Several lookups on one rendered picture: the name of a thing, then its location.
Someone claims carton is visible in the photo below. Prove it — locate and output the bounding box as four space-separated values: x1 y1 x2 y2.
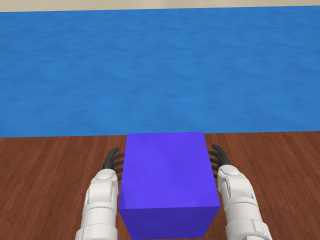
118 131 221 240

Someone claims robot left hand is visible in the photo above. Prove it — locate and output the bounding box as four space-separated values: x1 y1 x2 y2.
101 147 125 181

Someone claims robot right hand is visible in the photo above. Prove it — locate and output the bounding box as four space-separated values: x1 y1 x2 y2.
207 143 231 179

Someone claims robot right forearm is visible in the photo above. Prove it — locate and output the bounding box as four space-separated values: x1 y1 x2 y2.
217 164 273 240

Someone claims robot left forearm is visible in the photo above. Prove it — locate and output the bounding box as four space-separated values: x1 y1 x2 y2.
75 168 119 240

